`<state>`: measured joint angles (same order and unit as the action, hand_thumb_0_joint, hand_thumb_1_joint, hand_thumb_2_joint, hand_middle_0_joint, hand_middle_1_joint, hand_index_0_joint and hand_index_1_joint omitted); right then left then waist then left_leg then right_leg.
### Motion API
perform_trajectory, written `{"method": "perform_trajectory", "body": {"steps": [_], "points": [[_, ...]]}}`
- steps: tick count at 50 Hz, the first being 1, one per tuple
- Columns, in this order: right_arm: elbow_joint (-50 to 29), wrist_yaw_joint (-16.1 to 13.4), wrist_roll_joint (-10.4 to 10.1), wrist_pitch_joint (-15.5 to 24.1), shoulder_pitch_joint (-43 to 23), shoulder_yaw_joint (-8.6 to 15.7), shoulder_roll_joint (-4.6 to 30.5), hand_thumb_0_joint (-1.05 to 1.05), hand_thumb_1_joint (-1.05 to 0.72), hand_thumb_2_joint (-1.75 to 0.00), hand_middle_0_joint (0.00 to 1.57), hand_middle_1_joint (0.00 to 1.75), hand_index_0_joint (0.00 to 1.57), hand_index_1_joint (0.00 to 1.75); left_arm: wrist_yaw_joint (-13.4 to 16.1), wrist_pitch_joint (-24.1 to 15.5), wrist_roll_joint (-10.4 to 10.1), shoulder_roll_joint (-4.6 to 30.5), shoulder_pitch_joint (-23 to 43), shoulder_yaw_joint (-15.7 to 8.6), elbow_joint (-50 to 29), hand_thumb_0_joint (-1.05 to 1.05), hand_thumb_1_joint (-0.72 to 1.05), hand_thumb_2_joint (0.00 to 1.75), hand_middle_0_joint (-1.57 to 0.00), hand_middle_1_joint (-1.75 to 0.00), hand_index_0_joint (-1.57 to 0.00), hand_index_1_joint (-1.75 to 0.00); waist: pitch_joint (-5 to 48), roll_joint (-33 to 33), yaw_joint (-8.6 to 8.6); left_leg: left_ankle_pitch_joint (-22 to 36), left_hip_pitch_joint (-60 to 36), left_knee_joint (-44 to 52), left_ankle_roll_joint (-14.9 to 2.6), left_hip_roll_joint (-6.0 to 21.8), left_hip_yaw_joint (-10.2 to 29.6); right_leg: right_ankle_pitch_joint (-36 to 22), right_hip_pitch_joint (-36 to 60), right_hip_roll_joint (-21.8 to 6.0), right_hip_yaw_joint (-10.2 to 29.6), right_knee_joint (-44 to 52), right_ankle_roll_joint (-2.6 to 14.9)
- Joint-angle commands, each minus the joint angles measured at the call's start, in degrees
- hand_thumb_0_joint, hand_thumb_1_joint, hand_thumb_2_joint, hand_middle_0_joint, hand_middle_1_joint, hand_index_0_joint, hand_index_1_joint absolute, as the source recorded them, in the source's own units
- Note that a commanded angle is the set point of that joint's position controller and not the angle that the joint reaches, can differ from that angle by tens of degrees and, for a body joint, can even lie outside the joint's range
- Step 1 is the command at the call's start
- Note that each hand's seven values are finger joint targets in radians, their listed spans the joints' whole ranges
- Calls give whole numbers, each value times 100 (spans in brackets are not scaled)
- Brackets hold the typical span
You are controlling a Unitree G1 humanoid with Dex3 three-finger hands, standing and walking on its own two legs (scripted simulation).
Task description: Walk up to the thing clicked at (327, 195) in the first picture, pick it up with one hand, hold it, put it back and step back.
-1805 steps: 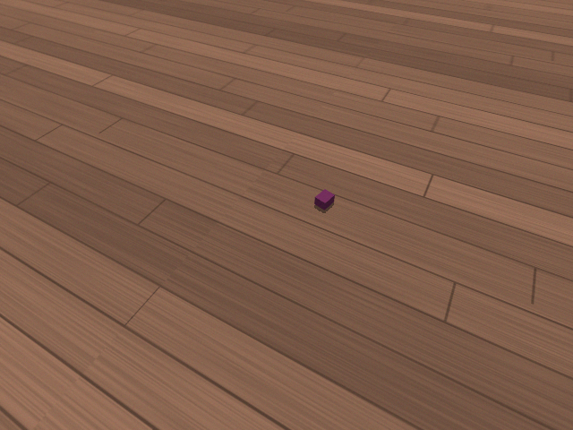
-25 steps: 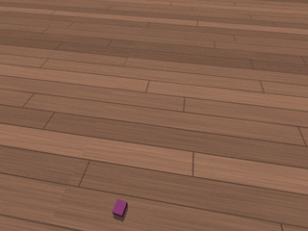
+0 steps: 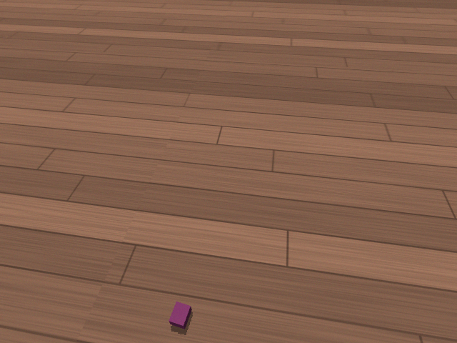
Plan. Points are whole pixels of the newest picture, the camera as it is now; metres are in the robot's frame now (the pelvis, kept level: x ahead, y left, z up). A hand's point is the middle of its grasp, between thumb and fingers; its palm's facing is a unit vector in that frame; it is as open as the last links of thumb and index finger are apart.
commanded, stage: stand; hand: left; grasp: from above
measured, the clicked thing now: (180, 315) +0.39 +0.22 -0.76
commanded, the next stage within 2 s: step back in 1.52 s
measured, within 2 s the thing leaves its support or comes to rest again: neither
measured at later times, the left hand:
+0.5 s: hand out of the picture +0.07 +0.24 -0.16, palm faces +0.01 -0.94 -0.33, open 7.4 cm
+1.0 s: hand out of the picture +0.08 +0.24 -0.16, palm faces +0.00 -0.94 -0.33, open 7.4 cm
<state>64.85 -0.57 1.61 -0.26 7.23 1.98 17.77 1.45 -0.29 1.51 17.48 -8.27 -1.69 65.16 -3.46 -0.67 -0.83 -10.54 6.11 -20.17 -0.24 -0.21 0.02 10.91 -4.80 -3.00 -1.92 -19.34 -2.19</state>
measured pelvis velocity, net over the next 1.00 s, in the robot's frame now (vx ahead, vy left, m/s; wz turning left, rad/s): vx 0.01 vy -0.01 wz -0.01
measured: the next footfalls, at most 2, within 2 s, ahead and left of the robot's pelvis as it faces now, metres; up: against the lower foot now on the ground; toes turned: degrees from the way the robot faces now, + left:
left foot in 1.94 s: -0.04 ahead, +0.12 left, +0.00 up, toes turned -2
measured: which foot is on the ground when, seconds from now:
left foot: down 0.00-1.00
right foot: down 0.00-1.00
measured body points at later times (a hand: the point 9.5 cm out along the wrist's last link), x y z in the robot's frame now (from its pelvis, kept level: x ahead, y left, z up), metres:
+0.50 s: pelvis +0.01 -0.01 +0.00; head +0.01 -0.01 +0.45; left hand +0.07 +0.29 -0.14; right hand +0.07 -0.30 -0.14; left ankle +0.01 +0.12 -0.75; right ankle +0.00 -0.14 -0.75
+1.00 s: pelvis +0.01 -0.01 +0.00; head +0.02 -0.01 +0.45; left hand +0.08 +0.29 -0.13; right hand +0.08 -0.30 -0.14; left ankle +0.01 +0.12 -0.75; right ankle +0.00 -0.14 -0.75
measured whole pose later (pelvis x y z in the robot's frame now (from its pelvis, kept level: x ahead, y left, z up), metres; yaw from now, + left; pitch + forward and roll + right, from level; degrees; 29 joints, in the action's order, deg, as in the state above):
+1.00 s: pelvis +0.01 -0.01 +0.00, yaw -1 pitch -3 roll +0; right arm 65.5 -0.1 1.2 0.3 5.9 0.6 19.0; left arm 0.3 -0.4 0.7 18.5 -6.2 -1.4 65.5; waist -3.1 -0.5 -0.3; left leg -10.4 5.4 -18.5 0.4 0.7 -0.4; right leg 10.6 -4.4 -2.1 -1.5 -17.8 -1.6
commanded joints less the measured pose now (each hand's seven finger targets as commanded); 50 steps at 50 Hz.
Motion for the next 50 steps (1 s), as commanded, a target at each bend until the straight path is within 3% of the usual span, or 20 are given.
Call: {"method": "perform_trajectory", "body": {"steps": [1,12,16,23,34,40,50], "points": [[-330,-85,-32,152,-224,160,1120,0,-90,-90,20,30,20,30,57,-102,9,1143,221,-188,-274,0,90,90,-20,-30,-20,-30,189,39,44,430,132,426,-95,633,546,-415,-41,-444,428,384,225],[-269,-76,-48,174,-248,106,1173,0,-90,-90,20,30,20,30,25,-106,-29,1170,285,-182,-211,0,90,90,-20,-30,-20,-30,322,46,26,824,12,415,-98,687,495,-698,74,-454,437,388,232],[-273,-79,-59,162,-293,93,1212,0,-90,-90,20,30,20,30,15,-98,-23,1150,328,-181,-184,0,90,90,-20,-30,-20,-30,272,43,43,616,-11,429,-91,698,516,-508,-13,-440,437,419,228],[-256,-82,-58,175,-262,78,1237,0,-90,-90,20,30,20,30,3,-106,-34,1192,392,-186,-206,0,90,90,-20,-30,-20,-30,369,54,81,926,-47,379,-95,725,476,-852,67,-466,461,398,237],[-255,-60,-64,177,-311,60,1246,0,-90,-90,20,30,20,30,-22,-116,-51,1241,411,-182,-223,0,90,90,-20,-30,-20,-30,379,77,68,856,-95,413,-76,761,494,-665,38,-466,457,417,247],[-273,-63,-64,190,-305,65,1287,0,-90,-90,20,30,20,30,-24,-118,-59,1238,403,-177,-265,0,90,90,-20,-30,-20,-30,475,-10,77,1170,-122,384,-78,775,465,-1028,98,-478,436,341,258],[-281,-47,-66,198,-340,64,1324,0,-90,-90,20,30,20,30,-46,-116,-58,1283,401,-172,-297,0,90,90,-20,-30,-20,-30,423,36,68,1001,-122,420,-79,782,447,-884,32,-478,486,377,275]]}}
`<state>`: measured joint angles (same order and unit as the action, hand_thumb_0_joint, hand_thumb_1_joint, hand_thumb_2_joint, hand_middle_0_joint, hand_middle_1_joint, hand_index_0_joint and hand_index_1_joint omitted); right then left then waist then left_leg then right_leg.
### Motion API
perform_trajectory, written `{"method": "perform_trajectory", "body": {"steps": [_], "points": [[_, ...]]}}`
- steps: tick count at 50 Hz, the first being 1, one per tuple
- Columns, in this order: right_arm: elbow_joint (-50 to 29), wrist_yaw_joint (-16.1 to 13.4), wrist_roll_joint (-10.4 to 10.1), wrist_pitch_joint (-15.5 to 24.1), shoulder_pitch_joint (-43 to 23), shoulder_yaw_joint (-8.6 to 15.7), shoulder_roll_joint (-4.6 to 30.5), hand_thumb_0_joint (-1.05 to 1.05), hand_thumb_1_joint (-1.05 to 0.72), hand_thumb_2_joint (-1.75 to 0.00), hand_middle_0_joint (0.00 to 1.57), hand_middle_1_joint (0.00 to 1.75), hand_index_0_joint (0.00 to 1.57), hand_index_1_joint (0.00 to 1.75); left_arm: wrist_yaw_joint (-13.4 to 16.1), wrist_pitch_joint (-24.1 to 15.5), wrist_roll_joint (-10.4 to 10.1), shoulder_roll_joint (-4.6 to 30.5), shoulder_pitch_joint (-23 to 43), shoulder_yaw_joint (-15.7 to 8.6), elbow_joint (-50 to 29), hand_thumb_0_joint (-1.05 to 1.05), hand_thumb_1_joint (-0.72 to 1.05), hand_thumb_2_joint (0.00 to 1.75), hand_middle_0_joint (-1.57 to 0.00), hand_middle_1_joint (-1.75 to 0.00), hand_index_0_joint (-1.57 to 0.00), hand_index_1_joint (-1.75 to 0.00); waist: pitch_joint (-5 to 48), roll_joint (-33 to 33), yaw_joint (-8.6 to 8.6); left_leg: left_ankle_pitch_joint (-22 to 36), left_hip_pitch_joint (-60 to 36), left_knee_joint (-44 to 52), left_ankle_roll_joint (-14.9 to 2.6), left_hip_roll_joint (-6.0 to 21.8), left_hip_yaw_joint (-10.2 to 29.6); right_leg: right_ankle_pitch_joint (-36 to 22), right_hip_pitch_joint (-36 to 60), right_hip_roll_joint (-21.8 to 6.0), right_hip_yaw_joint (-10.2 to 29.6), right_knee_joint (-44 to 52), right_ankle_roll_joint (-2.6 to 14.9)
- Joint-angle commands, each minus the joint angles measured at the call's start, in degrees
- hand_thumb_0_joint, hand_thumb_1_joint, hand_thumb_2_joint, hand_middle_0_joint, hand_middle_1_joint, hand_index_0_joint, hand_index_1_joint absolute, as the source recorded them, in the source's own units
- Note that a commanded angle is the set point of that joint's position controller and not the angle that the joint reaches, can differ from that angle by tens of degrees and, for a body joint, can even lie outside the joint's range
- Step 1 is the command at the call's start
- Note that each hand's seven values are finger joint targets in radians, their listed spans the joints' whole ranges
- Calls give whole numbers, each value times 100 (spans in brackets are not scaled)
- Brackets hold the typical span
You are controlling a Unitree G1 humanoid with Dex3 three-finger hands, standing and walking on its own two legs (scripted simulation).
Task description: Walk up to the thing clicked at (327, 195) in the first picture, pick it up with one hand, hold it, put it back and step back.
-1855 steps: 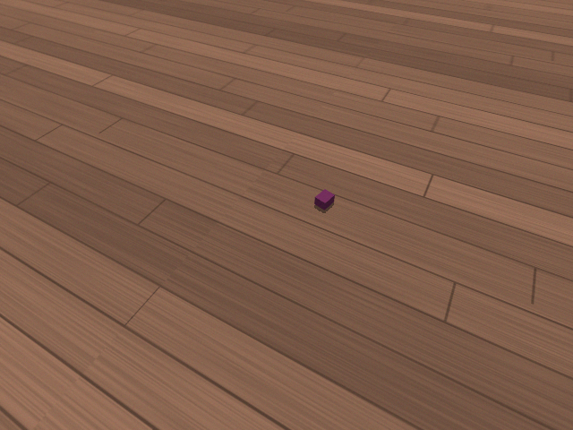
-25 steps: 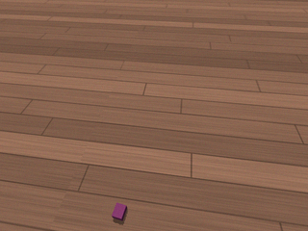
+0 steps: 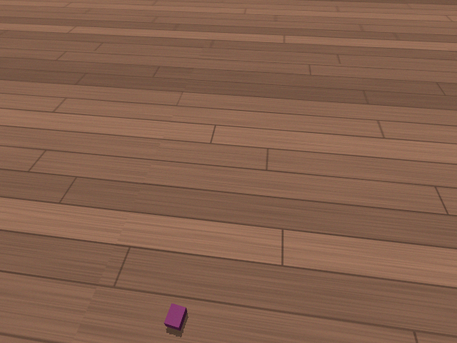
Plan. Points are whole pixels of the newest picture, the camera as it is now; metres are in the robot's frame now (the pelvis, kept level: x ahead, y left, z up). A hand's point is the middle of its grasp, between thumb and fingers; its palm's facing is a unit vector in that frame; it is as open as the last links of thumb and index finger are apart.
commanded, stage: stand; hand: left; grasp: from above
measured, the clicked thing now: (176, 316) +0.38 +0.23 -0.76
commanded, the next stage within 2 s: step back in 0.52 s
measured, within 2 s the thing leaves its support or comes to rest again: neither
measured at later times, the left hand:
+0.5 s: hand out of the picture +0.06 +0.25 -0.16, palm faces +0.00 -0.94 -0.34, open 7.4 cm
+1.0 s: hand out of the picture +0.07 +0.30 -0.19, palm faces -0.02 -0.92 -0.39, open 7.4 cm
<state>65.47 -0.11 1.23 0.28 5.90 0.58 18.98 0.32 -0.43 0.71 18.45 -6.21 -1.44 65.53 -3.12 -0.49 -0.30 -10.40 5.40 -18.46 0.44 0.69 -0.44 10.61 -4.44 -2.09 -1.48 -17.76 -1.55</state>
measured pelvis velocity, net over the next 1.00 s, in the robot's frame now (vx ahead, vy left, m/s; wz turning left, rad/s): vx -0.09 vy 0.03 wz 0.00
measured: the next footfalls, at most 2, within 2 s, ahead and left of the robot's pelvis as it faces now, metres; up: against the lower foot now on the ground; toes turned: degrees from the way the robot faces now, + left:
left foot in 0.94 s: -0.05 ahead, +0.13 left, +0.00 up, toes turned -2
right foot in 1.34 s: -0.15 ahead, -0.11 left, +0.00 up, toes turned -2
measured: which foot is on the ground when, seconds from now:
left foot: down 0.00-0.78, up 0.80-0.92, down 0.94-1.00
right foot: down 0.00-0.94, up 0.96-1.00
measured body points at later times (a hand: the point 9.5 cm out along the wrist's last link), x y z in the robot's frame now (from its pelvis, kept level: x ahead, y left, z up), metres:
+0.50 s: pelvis +0.00 +0.00 +0.00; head +0.00 -0.01 +0.45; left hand +0.06 +0.29 -0.13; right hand +0.06 -0.30 -0.14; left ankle +0.00 +0.12 -0.75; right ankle -0.01 -0.13 -0.75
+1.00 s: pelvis -0.09 +0.03 -0.04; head -0.03 +0.05 +0.40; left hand +0.07 +0.35 -0.16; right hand -0.03 -0.30 -0.15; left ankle -0.09 +0.13 -0.75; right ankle -0.03 -0.13 -0.73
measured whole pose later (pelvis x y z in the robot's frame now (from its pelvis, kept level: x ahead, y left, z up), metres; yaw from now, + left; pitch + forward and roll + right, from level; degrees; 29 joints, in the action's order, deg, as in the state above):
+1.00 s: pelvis -0.09 +0.03 -0.04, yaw +0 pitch -2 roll +0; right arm 52.5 1.4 1.8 -2.2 10.0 4.2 21.8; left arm 1.7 3.5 0.8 24.2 -1.2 -3.6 49.5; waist -10.7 3.7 1.2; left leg -24.4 18.6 -44.6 -1.9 -2.5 0.4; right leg 29.2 -28.7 1.2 8.2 -53.7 1.0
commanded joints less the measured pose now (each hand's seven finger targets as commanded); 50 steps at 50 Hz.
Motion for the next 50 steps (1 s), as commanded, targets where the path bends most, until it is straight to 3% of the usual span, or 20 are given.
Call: {"method": "perform_trajectory", "body": {"steps": [1,4,12,25,26,28,30,34,37,38,39,40,41,43,45,46,47,48,49,50], "points": [[-351,-92,-31,144,-219,208,1218,0,-90,-90,20,30,20,30,71,-104,24,1182,157,-193,-331,0,90,90,-20,-30,-20,-30,410,-11,10,1008,-86,240,-161,705,506,-867,-7,-566,422,212,209],[-343,-86,-33,152,-171,204,1187,0,-90,-90,20,30,20,30,67,-119,12,1209,206,-190,-368,0,90,90,-20,-30,-20,-30,457,58,35,1132,-88,230,-142,702,494,-973,32,-573,430,175,210],[-334,-75,-24,135,-157,204,1230,0,-90,-90,20,30,20,30,56,-116,13,1215,166,-174,-368,0,90,90,-20,-30,-20,-30,298,34,19,655,39,305,-143,698,520,-505,-76,-554,454,278,204],[-324,-52,-34,132,-93,201,1239,0,-90,-90,20,30,20,30,44,-128,7,1267,144,-162,-374,0,90,90,-20,-30,-20,-30,257,31,59,398,134,346,-118,654,513,-450,-122,-566,503,299,222],[-502,-16,-100,27,-236,364,1610,0,-90,-90,20,30,20,30,50,-61,-121,1763,179,-348,-561,0,90,90,-20,-30,-20,-30,-215,85,84,1548,498,-273,-230,597,560,-1630,-559,-513,538,-273,293],[-650,-6,-188,-33,-79,396,1539,0,-90,-90,20,30,20,30,82,-24,-142,1649,38,-349,-739,0,90,90,-20,-30,-20,-30,308,17,119,2147,322,-578,-375,663,484,-1874,-424,-450,389,-680,390],[-819,2,-189,-87,1,454,1518,0,-90,-90,20,30,20,30,85,12,-138,1560,50,-359,-932,0,90,90,-20,-30,-20,-30,742,-22,146,2282,308,-846,-507,689,484,-1831,-379,-391,340,-1048,494],[-1117,9,-178,-220,-29,548,1562,0,-90,-90,20,30,20,30,74,111,-87,1614,89,-366,-1253,0,90,90,-20,-30,-20,-30,770,29,153,1351,683,-1399,-662,527,487,-1308,-828,-555,648,-1336,785],[-1321,37,-159,-273,45,578,1488,0,-90,-90,20,30,20,30,61,159,-39,1851,81,-462,-1443,0,90,90,-20,-30,-20,-30,752,474,96,406,919,-2187,-615,186,379,-1152,-1187,-997,1107,-1222,1176],[-1358,58,-172,-293,106,572,1406,0,-90,-90,20,30,20,30,61,165,-2,1947,136,-504,-1518,0,90,90,-20,-30,-20,-30,705,829,61,-116,901,-2722,-500,-100,184,-1153,-1385,-1305,1382,-921,1376],[-1401,86,-149,-321,297,582,1347,0,-90,-90,20,30,20,30,69,164,54,2088,356,-542,-1652,0,90,90,-20,-30,-20,-30,654,1327,124,-1110,910,-3411,-407,-384,27,-1215,-1644,-1725,1770,-640,1629],[-1423,109,-116,-356,470,609,1350,0,-90,-90,20,30,20,30,68,152,121,2153,498,-566,-1776,0,90,90,-20,-30,-20,-30,588,1508,142,-2068,874,-4038,-355,-395,184,-1174,-2021,-1998,1961,-479,1832],[-1476,121,-133,-376,569,647,1394,0,-90,-90,20,30,20,30,81,139,156,2154,641,-572,-1875,0,90,90,-20,-30,-20,-30,475,1407,213,-2295,880,-4402,-388,-312,469,-1123,-2284,-2006,1869,-559,1847],[-1504,124,-190,-319,906,687,1440,0,-90,-90,20,30,20,30,131,138,172,2009,880,-524,-2039,0,90,90,-20,-30,-20,-30,445,1299,371,-1946,957,-3611,-408,-133,440,-1294,-2079,-1615,1473,-1096,1453],[-1373,100,-75,-203,1256,686,1424,0,-90,-90,20,30,20,30,140,218,89,1802,917,-460,-2117,0,90,90,-20,-30,-20,-30,456,693,500,-394,761,-1462,-262,-21,223,-658,-1765,-897,976,-2199,858],[-1482,62,101,-145,994,755,1798,0,-90,-90,20,30,20,30,153,285,-7,1436,644,-405,-2169,0,90,90,-20,-30,-20,-30,206,-899,312,927,901,-469,-350,776,1729,555,-2207,72,618,-3357,511],[-1666,32,163,-84,704,812,2104,0,-90,-90,20,30,20,30,184,312,-14,1336,423,-414,-2143,0,90,90,-20,-30,-20,-30,148,-1140,72,2164,648,-398,-708,1483,2695,2395,-2753,767,850,-3990,370],[-1747,19,88,-65,679,845,2361,0,-90,-90,20,30,20,30,242,323,15,1461,356,-432,-2144,0,90,90,-20,-30,-20,-30,370,-1038,197,3071,698,-545,-1112,1901,2752,2771,-2679,816,1237,-4517,352],[-1797,-14,66,-62,548,826,2328,0,-90,-90,20,30,20,30,272,316,38,1539,461,-466,-2052,0,90,90,-20,-30,-20,-30,480,-990,283,2763,714,-465,-1193,1928,2986,2697,-2630,950,1558,-4943,359],[-1860,-82,57,-39,280,790,2099,0,-90,-90,20,30,20,30,284,308,23,1596,376,-469,-1991,0,90,90,-20,-30,-20,-30,437,-808,178,2619,561,-631,-1237,1747,2578,2381,-2798,876,1586,-5265,360]]}}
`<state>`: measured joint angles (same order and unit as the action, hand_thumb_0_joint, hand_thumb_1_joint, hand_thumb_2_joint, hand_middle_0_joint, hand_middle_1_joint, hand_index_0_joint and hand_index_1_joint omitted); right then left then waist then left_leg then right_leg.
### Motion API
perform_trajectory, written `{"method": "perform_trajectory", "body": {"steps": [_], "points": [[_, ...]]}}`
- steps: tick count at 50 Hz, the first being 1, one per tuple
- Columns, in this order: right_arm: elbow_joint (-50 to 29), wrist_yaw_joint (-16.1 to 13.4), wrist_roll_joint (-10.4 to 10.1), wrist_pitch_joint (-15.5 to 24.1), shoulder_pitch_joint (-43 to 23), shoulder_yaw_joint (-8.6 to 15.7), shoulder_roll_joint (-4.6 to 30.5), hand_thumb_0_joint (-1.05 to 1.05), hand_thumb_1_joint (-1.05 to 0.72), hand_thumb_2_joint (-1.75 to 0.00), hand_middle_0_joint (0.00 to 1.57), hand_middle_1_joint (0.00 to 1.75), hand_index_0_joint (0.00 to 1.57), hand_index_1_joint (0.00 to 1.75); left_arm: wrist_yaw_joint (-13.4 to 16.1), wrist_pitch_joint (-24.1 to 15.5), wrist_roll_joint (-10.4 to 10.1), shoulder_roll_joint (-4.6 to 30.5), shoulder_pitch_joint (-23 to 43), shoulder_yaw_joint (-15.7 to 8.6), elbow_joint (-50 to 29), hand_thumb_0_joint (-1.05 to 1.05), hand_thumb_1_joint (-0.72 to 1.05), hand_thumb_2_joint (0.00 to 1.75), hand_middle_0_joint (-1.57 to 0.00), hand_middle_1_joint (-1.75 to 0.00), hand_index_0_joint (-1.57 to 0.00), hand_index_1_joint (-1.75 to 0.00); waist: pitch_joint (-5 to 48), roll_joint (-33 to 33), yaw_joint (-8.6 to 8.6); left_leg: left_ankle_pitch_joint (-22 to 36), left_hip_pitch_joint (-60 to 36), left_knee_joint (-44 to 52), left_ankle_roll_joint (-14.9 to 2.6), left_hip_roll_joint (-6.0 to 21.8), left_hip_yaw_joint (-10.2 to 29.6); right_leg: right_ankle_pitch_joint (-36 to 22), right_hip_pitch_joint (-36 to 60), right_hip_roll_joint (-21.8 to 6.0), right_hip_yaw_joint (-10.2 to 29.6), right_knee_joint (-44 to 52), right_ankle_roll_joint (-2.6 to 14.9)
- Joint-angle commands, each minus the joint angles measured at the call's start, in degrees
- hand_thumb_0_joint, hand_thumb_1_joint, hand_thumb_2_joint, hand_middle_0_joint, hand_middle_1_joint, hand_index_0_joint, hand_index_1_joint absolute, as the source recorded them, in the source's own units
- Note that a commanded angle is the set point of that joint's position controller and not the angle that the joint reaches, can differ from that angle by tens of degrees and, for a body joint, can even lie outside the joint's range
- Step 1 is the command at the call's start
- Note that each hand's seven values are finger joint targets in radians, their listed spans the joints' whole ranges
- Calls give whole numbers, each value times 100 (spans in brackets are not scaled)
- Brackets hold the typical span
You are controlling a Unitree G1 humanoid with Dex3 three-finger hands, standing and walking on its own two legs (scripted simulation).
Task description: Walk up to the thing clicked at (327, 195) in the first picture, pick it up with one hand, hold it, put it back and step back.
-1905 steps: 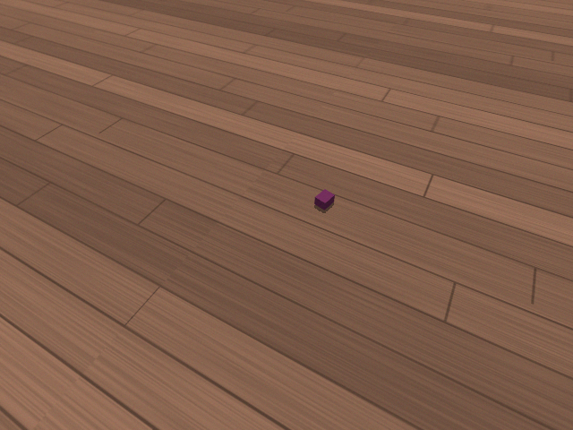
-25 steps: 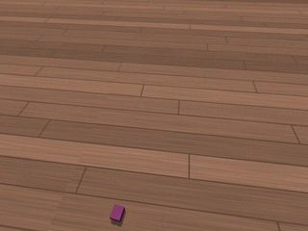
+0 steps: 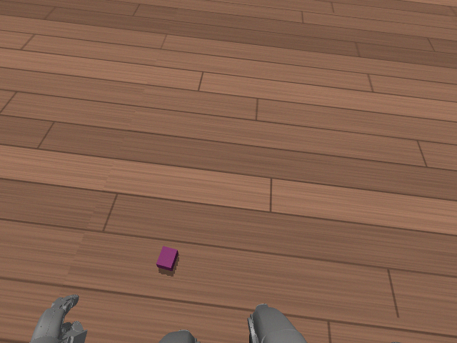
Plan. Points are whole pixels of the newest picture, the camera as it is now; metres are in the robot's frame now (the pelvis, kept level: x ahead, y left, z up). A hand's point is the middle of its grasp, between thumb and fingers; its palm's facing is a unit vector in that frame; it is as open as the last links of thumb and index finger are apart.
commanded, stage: step back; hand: left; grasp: from above
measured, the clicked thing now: (167, 258) +0.47 +0.20 -0.72
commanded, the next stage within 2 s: none
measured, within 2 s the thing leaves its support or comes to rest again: neither
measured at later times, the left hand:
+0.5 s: hand out of the picture +0.01 +0.23 -0.11, palm faces -0.07 -0.91 -0.41, open 7.4 cm
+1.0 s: hand out of the picture -0.19 +0.25 -0.13, palm faces -0.04 -0.91 -0.40, open 7.4 cm
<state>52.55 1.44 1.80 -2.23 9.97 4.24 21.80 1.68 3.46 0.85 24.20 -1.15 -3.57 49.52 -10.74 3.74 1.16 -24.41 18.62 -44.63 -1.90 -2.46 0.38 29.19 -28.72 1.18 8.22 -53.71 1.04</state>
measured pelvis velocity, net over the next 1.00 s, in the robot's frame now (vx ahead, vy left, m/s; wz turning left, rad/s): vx -0.29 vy -0.03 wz -0.08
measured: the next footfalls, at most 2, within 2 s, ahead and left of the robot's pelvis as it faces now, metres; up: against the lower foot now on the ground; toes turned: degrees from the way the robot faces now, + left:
right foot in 0.34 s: -0.06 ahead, -0.14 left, +0.00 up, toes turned -2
left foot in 0.70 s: -0.15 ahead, +0.10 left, +0.00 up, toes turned -4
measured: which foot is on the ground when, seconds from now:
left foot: down 0.00-0.36, up 0.38-0.68, down 0.70-1.00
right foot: up 0.00-0.32, down 0.34-0.72, up 0.74-1.00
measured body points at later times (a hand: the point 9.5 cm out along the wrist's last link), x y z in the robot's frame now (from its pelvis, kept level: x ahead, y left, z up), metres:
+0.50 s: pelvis -0.12 -0.03 +0.02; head -0.07 -0.05 +0.47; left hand +0.01 +0.27 -0.08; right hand -0.04 -0.35 -0.11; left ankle -0.11 +0.11 -0.63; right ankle -0.10 -0.14 -0.71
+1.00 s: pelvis -0.29 -0.03 +0.01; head -0.24 -0.03 +0.46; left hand -0.19 +0.29 -0.10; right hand -0.18 -0.35 -0.09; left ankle -0.19 +0.10 -0.71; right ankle -0.33 -0.17 -0.67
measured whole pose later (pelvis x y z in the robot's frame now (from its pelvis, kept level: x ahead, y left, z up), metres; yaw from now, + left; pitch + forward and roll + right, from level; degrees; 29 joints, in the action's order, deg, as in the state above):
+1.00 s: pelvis -0.29 -0.03 +0.01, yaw -4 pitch -3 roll +0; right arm 47.2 -0.3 2.2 -1.9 7.0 2.4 21.5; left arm 0.3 3.3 0.7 23.1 -12.0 -5.2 48.2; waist -9.3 0.5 -1.6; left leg -11.3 21.9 -35.9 0.0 2.3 0.7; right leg 29.0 -18.0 2.7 5.7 -52.6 -1.0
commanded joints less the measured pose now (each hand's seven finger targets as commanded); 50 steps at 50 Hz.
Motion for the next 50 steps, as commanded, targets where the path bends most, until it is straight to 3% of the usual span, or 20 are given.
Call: {"method": "perform_trajectory", "body": {"steps": [1,3,10,13,16,17,18,19,20,22,24,30,33,34,35,36,37,40,46,50], "points": [[-631,-288,20,233,-342,381,1634,0,-90,-90,20,30,20,30,136,-85,-33,1012,-347,-251,-288,0,90,90,-20,-30,-20,-30,1192,-1187,-129,4068,-910,1756,-942,1784,1954,239,-494,534,595,-1851,75],[-691,-338,-24,252,-282,298,1417,0,-90,-90,20,30,20,30,89,-95,-31,1009,-560,-290,-278,0,90,90,-20,-30,-20,-30,1226,-1239,-197,4183,-1148,1556,-1021,1669,1636,8,-429,462,374,-1964,-17],[-689,-402,-23,249,350,301,1471,0,-90,-90,20,30,20,30,-23,-186,-3,839,-384,-350,-627,0,90,90,-20,-30,-20,-30,1389,-1089,181,4414,-1800,1354,-1305,1865,1433,207,-61,214,-71,-356,-202],[-777,-366,-31,199,93,268,1531,0,-90,-90,20,30,20,30,-76,-201,3,789,-758,-381,-516,0,90,90,-20,-30,-20,-30,1534,-1276,55,3590,-1363,1295,-1076,1681,1186,-121,684,86,-500,893,-109],[-820,-314,-125,112,-192,215,1528,0,-90,-90,20,30,20,30,-84,-259,74,750,-1408,-410,-215,0,90,90,-20,-30,-20,-30,1635,-1130,-291,2801,-514,857,-670,1462,890,-1631,1960,70,-747,2762,94],[-846,-295,-162,103,-183,150,1316,0,-90,-90,20,30,20,30,-71,-292,142,1033,-1426,-486,-249,0,90,90,-20,-30,-20,-30,1590,-615,-281,1923,377,519,-331,1152,753,-1959,2407,-471,199,2832,309],[-921,-316,-223,90,-473,123,1064,0,-90,-90,20,30,20,30,-100,-264,64,1646,-1193,-617,-356,0,90,90,-20,-30,-20,-30,1219,988,-410,-26,938,-694,76,-84,158,-2356,1677,-1665,1897,3280,1181],[-853,-381,-185,33,-460,202,1190,0,-90,-90,20,30,20,30,-90,-300,153,1890,-820,-649,-604,0,90,90,-20,-30,-20,-30,902,1233,-426,-1268,725,-2069,165,-205,613,-2582,749,-2429,2659,3523,1797],[-717,-371,-202,8,-201,208,1282,0,-90,-90,20,30,20,30,-76,-324,92,1561,-595,-601,-711,0,90,90,-20,-30,-20,-30,781,640,-240,-1023,776,-2560,153,-170,1065,-2718,777,-2235,2213,3412,1673],[-549,-367,-275,54,79,144,1198,0,-90,-90,20,30,20,30,-24,-314,70,1195,-272,-488,-787,0,90,90,-20,-30,-20,-30,696,350,15,-483,923,-2606,188,-398,1009,-3411,1033,-1489,997,2978,1193],[-484,-382,-234,115,223,71,1176,0,-90,-90,20,30,20,30,-14,-299,85,998,-429,-464,-838,0,90,90,-20,-30,-20,-30,923,397,-127,-408,969,-2423,305,-450,841,-3780,1545,-1230,605,2708,1107],[-681,-339,-133,140,108,75,1098,0,-90,-90,20,30,20,30,31,-220,114,1055,-860,-441,-947,0,90,90,-20,-30,-20,-30,1308,734,-380,-498,566,-56,286,-20,327,-3961,2373,-1474,713,2466,1149],[-438,-284,-70,176,746,167,1072,0,-90,-90,20,30,20,30,-28,-133,18,1156,-518,-401,-1073,0,90,90,-20,-30,-20,-30,1546,643,2,832,-546,1770,109,23,-84,-3258,1825,-1338,530,2084,828],[-478,-277,-7,199,638,223,1218,0,-90,-90,20,30,20,30,-48,-96,20,1008,-712,-339,-1067,0,90,90,-20,-30,-20,-30,1430,240,-78,1200,-877,2073,-1,266,392,-2514,1209,-1083,417,1933,517],[-552,-259,93,215,541,330,1582,0,-90,-90,20,30,20,30,-69,-81,10,822,-824,-297,-1060,0,90,90,-20,-30,-20,-30,1393,-795,-87,1168,-1223,2390,-416,1333,1858,-1126,245,-494,63,1192,219],[-690,-192,51,188,201,421,2182,0,-90,-90,20,30,20,30,-6,-116,-20,917,-395,-372,-1155,0,90,90,-20,-30,-20,-30,1189,-1912,105,1691,-317,2772,-1274,2402,2937,579,174,341,-594,-52,-5],[-738,-209,74,216,25,432,2164,0,-90,-90,20,30,20,30,51,-118,88,1003,-212,-444,-1072,0,90,90,-20,-30,-20,-30,967,-1593,186,1797,313,2863,-1658,2674,3264,801,355,354,135,-1145,-23],[-831,-297,51,247,-561,211,1505,0,-90,-90,20,30,20,30,1,-99,-57,924,-931,-469,-677,0,90,90,-20,-30,-20,-30,937,-925,-347,2694,-1,2272,-1137,1809,1609,-10,171,515,280,-2105,10],[-858,-320,11,194,-113,248,1457,0,-90,-90,20,30,20,30,-79,-151,19,794,-940,-427,-710,0,90,90,-20,-30,-20,-30,1088,-1309,-4,2686,-990,1884,-1287,1725,1432,163,245,246,-126,-440,-283],[-919,-285,-9,57,-280,258,1581,0,-90,-90,20,30,20,30,-95,-232,23,744,-1510,-415,-359,0,90,90,-20,-30,-20,-30,1440,-1508,-203,2542,-770,1434,-919,1520,1191,-627,1399,56,-712,2070,-116]]}}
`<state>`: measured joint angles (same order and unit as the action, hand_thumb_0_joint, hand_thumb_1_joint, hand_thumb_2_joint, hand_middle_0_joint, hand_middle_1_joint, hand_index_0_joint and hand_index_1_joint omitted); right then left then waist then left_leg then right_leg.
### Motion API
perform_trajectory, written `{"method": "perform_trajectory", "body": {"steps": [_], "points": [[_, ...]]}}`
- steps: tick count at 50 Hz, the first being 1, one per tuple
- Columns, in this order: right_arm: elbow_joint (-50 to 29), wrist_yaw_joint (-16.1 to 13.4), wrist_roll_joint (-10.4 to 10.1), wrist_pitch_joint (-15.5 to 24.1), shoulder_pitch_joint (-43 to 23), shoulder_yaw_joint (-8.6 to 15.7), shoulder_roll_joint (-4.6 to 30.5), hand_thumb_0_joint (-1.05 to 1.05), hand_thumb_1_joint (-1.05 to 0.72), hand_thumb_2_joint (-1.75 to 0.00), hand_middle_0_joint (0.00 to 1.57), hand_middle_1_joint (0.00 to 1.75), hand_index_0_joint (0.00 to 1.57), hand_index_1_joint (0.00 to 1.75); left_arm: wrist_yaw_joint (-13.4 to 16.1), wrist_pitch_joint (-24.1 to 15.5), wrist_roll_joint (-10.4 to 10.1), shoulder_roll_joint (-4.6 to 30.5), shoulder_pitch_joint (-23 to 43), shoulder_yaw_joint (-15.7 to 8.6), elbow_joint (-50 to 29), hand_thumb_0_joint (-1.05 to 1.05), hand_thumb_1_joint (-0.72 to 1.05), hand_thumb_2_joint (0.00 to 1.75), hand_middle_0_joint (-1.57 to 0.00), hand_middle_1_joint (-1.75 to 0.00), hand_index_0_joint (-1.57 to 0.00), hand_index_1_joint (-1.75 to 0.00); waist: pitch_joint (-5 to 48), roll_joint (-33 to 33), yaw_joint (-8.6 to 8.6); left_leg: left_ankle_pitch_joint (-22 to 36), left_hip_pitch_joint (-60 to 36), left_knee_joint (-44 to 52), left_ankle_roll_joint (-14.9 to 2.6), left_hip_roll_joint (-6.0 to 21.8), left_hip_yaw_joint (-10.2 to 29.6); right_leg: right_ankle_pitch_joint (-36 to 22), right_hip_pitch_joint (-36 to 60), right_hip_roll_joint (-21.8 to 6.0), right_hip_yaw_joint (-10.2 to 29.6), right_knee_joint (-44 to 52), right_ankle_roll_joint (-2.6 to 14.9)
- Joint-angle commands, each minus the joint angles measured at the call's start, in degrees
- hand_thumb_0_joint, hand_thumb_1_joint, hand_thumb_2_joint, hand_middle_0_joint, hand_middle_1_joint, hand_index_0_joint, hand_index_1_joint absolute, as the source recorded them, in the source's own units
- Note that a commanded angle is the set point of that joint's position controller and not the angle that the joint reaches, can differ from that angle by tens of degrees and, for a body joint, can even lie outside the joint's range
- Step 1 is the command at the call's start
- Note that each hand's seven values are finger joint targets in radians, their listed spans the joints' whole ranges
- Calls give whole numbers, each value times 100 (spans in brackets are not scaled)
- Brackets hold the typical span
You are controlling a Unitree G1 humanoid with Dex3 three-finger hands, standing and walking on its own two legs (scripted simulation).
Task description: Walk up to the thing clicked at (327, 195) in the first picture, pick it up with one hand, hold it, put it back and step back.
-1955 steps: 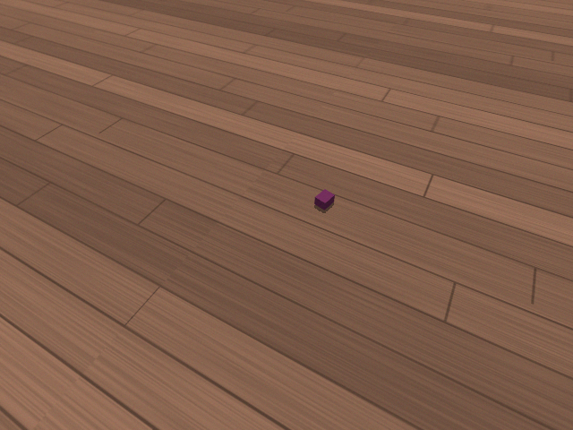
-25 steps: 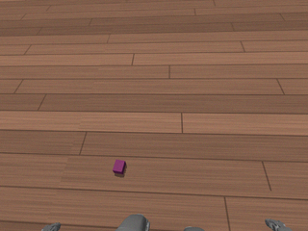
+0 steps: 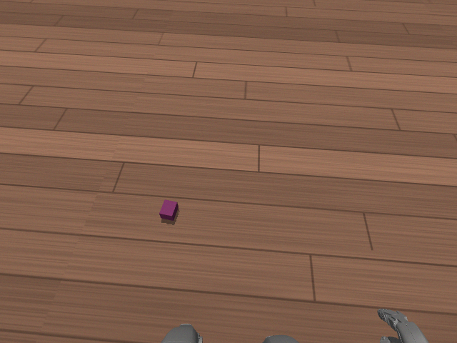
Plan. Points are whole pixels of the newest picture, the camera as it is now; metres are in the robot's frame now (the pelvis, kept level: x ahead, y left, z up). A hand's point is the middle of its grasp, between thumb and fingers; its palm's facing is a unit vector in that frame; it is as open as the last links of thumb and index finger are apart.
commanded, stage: step back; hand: left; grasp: from above
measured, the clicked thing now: (169, 210) +0.74 +0.29 -0.73
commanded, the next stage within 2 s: stand in 1.72 s
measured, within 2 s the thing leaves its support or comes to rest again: neither
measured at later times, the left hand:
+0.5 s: hand out of the picture -0.08 +0.27 -0.14, palm faces +0.08 -0.90 -0.43, open 7.4 cm
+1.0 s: hand out of the picture -0.26 +0.25 -0.13, palm faces +0.09 -0.92 -0.39, open 7.4 cm
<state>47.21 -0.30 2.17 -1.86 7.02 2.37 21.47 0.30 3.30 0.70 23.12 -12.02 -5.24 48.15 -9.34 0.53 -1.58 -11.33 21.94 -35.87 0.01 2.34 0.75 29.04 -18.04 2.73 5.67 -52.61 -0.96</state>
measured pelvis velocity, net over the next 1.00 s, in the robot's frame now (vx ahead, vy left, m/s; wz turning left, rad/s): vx -0.28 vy -0.02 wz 0.07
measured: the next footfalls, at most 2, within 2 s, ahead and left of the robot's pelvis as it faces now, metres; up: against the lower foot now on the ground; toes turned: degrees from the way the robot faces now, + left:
right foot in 0.04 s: -0.01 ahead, -0.14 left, +0.00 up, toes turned +3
left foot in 0.40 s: -0.14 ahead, +0.11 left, +0.00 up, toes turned +3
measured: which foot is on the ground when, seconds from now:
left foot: down 0.00-0.08, up 0.10-0.38, down 0.40-0.74, up 0.76-0.98, down 1.00-1.00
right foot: up 0.00-0.02, down 0.04-0.42, up 0.44-0.70, down 0.72-1.00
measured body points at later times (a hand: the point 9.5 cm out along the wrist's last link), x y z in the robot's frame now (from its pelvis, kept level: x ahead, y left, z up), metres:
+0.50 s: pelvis -0.19 -0.01 +0.00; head -0.13 +0.00 +0.44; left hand -0.09 +0.32 -0.11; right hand -0.09 -0.32 -0.12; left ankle -0.18 +0.10 -0.72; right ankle -0.10 -0.14 -0.68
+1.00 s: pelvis -0.28 -0.02 +0.01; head -0.28 -0.03 +0.46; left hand -0.26 +0.30 -0.11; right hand -0.22 -0.34 -0.12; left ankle -0.27 +0.11 -0.72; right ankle -0.27 -0.14 -0.72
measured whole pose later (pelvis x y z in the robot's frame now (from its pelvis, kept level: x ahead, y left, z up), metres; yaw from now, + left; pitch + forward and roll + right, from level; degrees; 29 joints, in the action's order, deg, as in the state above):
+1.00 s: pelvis -0.28 -0.02 +0.01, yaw +4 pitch -3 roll +0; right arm 57.6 1.5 2.1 -1.0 15.2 3.8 22.8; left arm -0.9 -0.7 2.4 20.7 -14.4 -3.8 55.5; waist -2.9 -1.2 -1.9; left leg -20.5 14.6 -33.6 0.2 -1.3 3.4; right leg 18.5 -12.8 -1.3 -0.4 -33.7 0.5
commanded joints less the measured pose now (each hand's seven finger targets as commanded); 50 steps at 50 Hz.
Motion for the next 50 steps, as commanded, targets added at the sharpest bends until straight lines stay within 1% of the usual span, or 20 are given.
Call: {"method": "perform_trajectory", "body": {"steps": [1,2,3,4,5,8,14,19,20,22,23,26,32,34,35,37,38,40,48,50], "points": [[-410,-100,-79,-34,-54,450,1657,0,-90,-90,20,30,20,30,44,-232,60,836,-717,-243,-54,0,90,90,-20,-30,-20,-30,1414,-1165,-51,990,-804,398,-952,926,1025,-1167,843,-46,-670,2731,164],[-404,-85,-131,-74,-1,383,1447,0,-90,-90,20,30,20,30,56,-271,127,987,-806,-283,-24,0,90,90,-20,-30,-20,-30,1318,-783,-40,287,-192,9,-659,659,957,-1365,1123,-246,-186,2952,231],[-519,-77,-186,-66,8,311,1108,0,-90,-90,20,30,20,30,54,-304,216,1494,-682,-411,-121,0,90,90,-20,-30,-20,-30,1055,653,4,-1142,1076,-966,-231,-301,665,-1239,1221,-1305,1583,3142,603],[-564,-183,-178,-82,-290,376,1149,0,-90,-90,20,30,20,30,51,-262,212,2216,-181,-543,-386,0,90,90,-20,-30,-20,-30,809,1851,-306,-2391,822,-2420,-11,-795,628,-1147,-431,-2632,3007,3715,1687],[-537,-198,-168,-108,-299,453,1373,0,-90,-90,20,30,20,30,78,-304,164,2074,133,-509,-539,0,90,90,-20,-30,-20,-30,423,1343,-124,-2282,614,-3251,52,-582,1249,-1070,-1135,-2767,2987,3829,1799],[-188,-166,-250,-51,363,383,1273,0,-90,-90,20,30,20,30,155,-310,190,1338,877,-341,-675,0,90,90,-20,-30,-20,-30,487,601,349,-1454,591,-3619,70,-957,967,-2670,-525,-1587,818,2792,1152],[-345,-150,-111,-17,117,317,1129,0,-90,-90,20,30,20,30,263,-244,187,1327,20,-325,-603,0,90,90,-20,-30,-20,-30,954,995,-261,-1994,761,-1696,157,-572,550,-3681,1294,-1875,967,2376,1319],[76,-55,-60,-34,1082,442,1163,0,-90,-90,20,30,20,30,237,-124,34,1400,421,-219,-691,0,90,90,-20,-30,-20,-30,1400,883,218,-663,-994,860,-119,-500,-168,-3055,579,-1603,594,1889,863],[56,-40,19,-39,1036,498,1321,0,-90,-90,20,30,20,30,233,-95,19,1231,262,-125,-672,0,90,90,-20,-30,-20,-30,1312,450,246,-557,-1269,1226,-314,-86,535,-2343,-108,-1306,459,1514,559],[-196,46,7,-59,520,654,2265,0,-90,-90,20,30,20,30,308,-132,9,1188,832,-212,-791,0,90,90,-20,-30,-20,-30,1163,-1558,510,519,-369,1858,-1778,2041,3110,980,-847,44,-322,-864,108],[-215,29,59,-2,276,629,2088,0,-90,-90,20,30,20,30,327,-116,76,1241,923,-246,-685,0,90,90,-20,-30,-20,-30,949,-1072,414,910,-21,1778,-1792,1972,2856,881,-675,118,288,-1661,158],[-324,-79,54,29,-314,392,1540,0,-90,-90,20,30,20,30,268,-86,-55,1096,198,-214,-331,0,90,90,-20,-30,-20,-30,744,-644,-88,1619,-154,1213,-1284,1199,1366,86,-872,258,374,-2304,201],[-110,-35,71,111,208,447,1508,0,-90,-90,20,30,20,30,34,-337,63,969,194,-137,-155,0,90,90,-20,-30,-20,-30,1065,-981,330,-1494,-1210,1361,-1211,1123,1478,334,-215,-162,-317,1207,75],[-118,-9,34,33,-49,451,1567,0,-90,-90,20,30,20,30,36,-420,92,869,-375,-131,236,0,90,90,-20,-30,-20,-30,961,-979,-1,-1778,-414,1132,-992,1014,1153,-541,901,-82,-563,2854,280],[-51,8,29,9,152,392,1392,0,-90,-90,20,30,20,30,48,-472,143,1000,-452,-209,369,0,90,90,-20,-30,-20,-30,918,-649,-2,-1767,-25,679,-762,733,867,-758,1434,-36,-326,3294,381],[-181,-16,-46,22,-220,295,960,0,-90,-90,20,30,20,30,76,-525,250,1791,-227,-375,246,0,90,90,-20,-30,-20,-30,619,1075,-275,-2094,849,-955,-122,-336,521,1970,241,-1943,2782,4066,1198],[-68,-46,-31,29,-253,416,1257,0,-90,-90,20,30,20,30,69,-533,251,1940,336,-379,103,0,90,90,-20,-30,-20,-30,-52,896,-137,-1944,324,-1593,8,-137,970,2664,-1166,-2435,3191,4290,1498],[216,41,-151,116,58,357,1154,0,-90,-90,20,30,20,30,89,-641,164,1320,663,-215,76,0,90,90,-20,-30,-20,-30,-79,151,135,-1168,449,-1534,8,-336,965,1155,-349,-1613,1789,3849,1048],[479,122,-45,378,373,364,1023,0,-90,-90,20,30,20,30,-35,-521,165,1344,287,-219,225,0,90,90,-20,-30,-20,-30,379,726,-3,-998,-684,894,20,-413,-68,458,193,-1423,742,3407,951],[581,58,13,482,685,448,1132,0,-90,-90,20,30,20,30,-69,-467,144,1005,98,-35,249,0,90,90,-20,-30,-20,-30,788,257,181,-791,-1950,1481,-181,-154,566,-445,-442,-1031,152,2357,659]]}}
